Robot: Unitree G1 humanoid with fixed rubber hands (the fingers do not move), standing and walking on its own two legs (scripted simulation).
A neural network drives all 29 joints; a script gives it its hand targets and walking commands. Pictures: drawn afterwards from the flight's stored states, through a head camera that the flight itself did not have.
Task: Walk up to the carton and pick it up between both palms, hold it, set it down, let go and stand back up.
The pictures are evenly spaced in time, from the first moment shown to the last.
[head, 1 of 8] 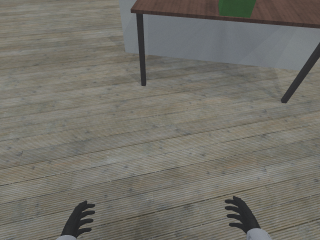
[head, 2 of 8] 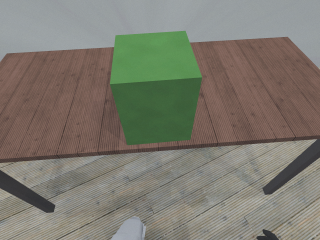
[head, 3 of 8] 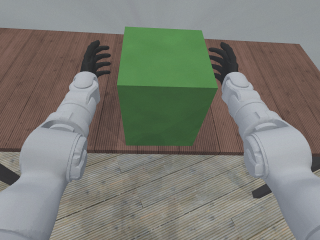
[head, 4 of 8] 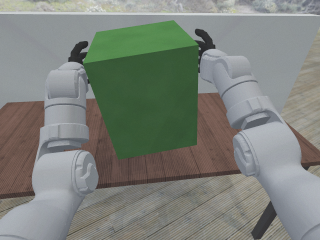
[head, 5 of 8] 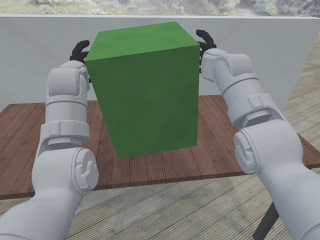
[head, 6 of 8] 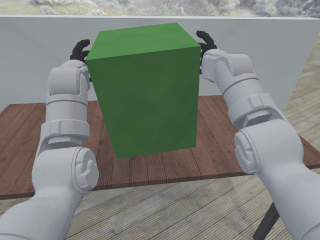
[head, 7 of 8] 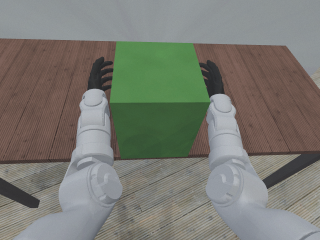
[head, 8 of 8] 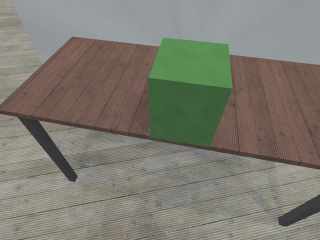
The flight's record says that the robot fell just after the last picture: no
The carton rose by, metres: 0.25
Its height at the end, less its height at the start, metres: +0.00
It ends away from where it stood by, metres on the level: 0.02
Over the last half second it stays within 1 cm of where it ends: yes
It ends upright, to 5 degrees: yes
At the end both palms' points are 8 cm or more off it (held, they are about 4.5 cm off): yes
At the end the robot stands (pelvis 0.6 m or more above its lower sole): yes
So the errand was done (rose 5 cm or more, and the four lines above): yes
